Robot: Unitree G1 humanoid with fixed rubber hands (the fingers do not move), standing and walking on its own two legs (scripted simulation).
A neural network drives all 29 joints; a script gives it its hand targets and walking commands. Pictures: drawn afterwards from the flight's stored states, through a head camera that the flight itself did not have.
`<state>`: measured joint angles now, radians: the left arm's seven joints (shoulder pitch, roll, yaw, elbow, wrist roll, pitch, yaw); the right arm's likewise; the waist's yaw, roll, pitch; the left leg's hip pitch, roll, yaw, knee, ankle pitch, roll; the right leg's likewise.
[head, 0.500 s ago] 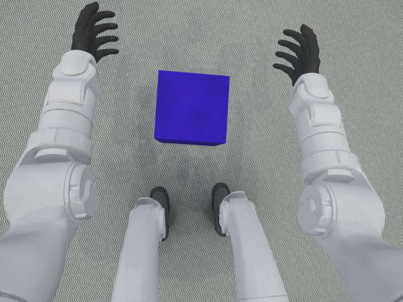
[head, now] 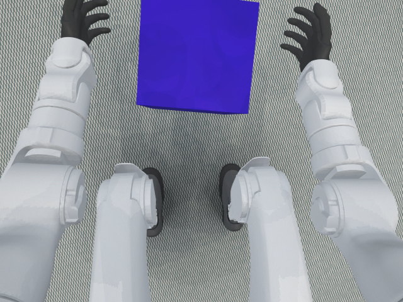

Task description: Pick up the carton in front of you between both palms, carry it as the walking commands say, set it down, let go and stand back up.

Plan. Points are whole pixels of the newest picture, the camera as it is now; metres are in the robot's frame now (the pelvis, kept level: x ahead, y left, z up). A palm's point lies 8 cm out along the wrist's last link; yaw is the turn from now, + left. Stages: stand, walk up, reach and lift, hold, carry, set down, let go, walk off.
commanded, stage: reach and lift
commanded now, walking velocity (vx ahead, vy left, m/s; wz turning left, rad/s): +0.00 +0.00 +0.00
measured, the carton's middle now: (193, 67) +0.51 -0.01 -0.32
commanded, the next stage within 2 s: none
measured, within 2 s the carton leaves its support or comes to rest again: leaves its support in 1.16 s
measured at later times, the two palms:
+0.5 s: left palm (106, 53) +0.52 +0.18 -0.26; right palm (283, 61) +0.51 -0.19 -0.25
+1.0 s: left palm (121, 52) +0.52 +0.14 -0.25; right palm (269, 60) +0.51 -0.16 -0.24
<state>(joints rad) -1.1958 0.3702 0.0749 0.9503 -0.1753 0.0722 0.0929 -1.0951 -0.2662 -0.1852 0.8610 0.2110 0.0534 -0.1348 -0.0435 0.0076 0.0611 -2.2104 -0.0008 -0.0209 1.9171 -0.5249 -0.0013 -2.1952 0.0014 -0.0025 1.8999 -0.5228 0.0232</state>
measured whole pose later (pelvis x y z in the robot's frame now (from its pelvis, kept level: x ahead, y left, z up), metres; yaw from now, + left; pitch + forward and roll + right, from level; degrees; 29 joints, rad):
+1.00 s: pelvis -0.02 +0.00 -0.07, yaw +0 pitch +38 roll -2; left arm -1.50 0.32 -0.04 1.27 -0.23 -0.02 0.14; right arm -1.44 -0.25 -0.10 1.21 0.28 -0.03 -0.19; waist -0.03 -0.02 0.32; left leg -2.30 0.00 -0.02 2.16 -0.52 0.00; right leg -2.29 0.01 0.00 2.14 -0.51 0.03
